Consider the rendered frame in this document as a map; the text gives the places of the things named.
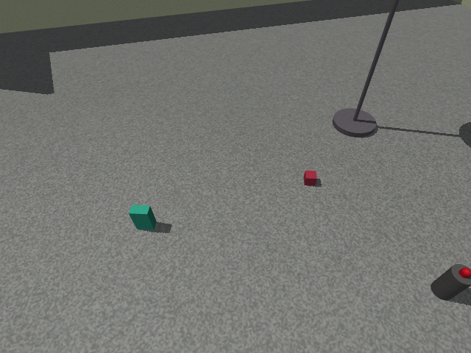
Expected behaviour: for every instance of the floor lamp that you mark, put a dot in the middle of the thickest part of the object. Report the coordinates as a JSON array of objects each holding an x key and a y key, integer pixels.
[{"x": 356, "y": 122}]

